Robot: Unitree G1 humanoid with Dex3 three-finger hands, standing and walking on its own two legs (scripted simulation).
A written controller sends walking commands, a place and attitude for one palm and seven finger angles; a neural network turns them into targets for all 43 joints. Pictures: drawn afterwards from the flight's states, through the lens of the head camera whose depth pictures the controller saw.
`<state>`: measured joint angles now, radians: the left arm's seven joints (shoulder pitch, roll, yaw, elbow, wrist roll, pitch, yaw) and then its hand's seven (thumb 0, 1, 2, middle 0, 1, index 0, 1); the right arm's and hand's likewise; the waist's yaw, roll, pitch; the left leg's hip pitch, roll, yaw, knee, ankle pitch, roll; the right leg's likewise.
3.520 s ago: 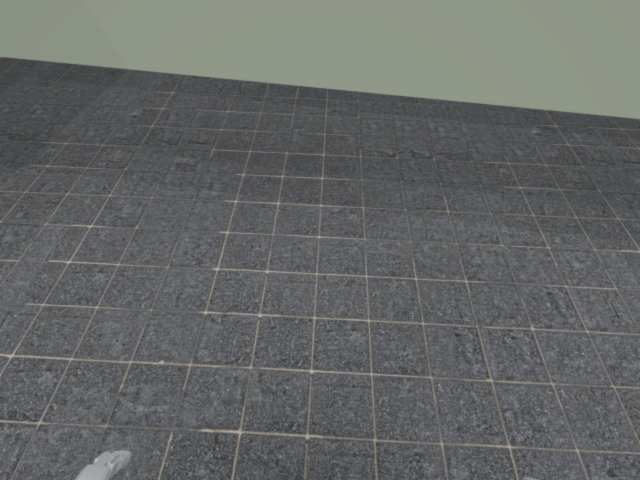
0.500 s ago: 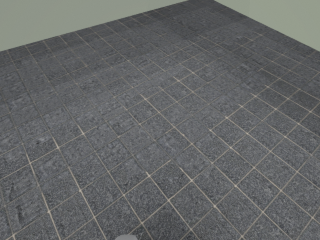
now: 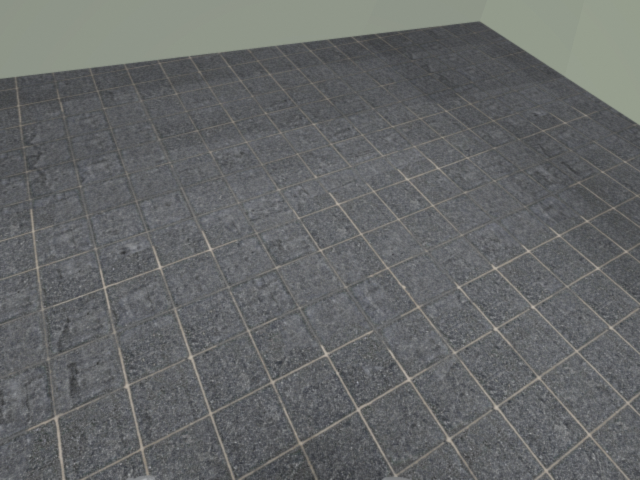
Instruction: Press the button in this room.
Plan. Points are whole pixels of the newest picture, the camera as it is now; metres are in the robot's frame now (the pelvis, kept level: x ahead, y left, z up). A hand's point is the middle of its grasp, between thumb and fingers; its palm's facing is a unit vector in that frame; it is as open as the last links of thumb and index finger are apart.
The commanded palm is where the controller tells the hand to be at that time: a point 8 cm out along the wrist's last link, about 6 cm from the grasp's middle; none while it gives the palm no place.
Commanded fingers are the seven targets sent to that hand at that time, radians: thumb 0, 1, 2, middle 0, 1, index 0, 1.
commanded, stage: turn or walk to find it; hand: left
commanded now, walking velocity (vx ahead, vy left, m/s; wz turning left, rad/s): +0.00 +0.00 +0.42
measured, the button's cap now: out of the picture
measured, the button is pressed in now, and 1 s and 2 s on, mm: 0 0 0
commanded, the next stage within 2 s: none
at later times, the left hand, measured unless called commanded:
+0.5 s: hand out of the picture -0.01 +0.14 -0.15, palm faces +0.25 -0.93 -0.26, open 7.3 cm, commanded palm none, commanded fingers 0.00 0.90 0.90 -0.20 -0.30 -0.20 -0.30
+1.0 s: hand out of the picture -0.11 +0.22 -0.17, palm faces +0.46 -0.86 -0.24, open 7.4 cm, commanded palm none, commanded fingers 0.00 0.90 0.90 -0.20 -0.30 -0.20 -0.30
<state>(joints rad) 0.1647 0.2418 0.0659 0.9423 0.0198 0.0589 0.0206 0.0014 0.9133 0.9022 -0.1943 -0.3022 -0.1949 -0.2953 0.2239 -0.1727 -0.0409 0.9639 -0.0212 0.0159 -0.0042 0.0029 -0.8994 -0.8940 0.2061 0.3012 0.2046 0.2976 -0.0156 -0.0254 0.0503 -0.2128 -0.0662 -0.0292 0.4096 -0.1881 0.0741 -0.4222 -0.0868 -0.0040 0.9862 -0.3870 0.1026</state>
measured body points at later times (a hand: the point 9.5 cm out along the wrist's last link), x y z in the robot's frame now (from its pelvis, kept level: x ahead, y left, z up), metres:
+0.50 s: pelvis -0.03 -0.06 +0.00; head -0.01 -0.08 +0.45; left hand -0.02 +0.19 -0.13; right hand +0.04 -0.31 -0.17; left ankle -0.10 +0.10 -0.65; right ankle -0.02 -0.15 -0.74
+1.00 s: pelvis -0.07 +0.00 +0.00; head -0.06 +0.04 +0.45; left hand -0.13 +0.26 -0.16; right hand +0.11 -0.18 -0.13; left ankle -0.10 +0.07 -0.74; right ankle -0.02 -0.16 -0.66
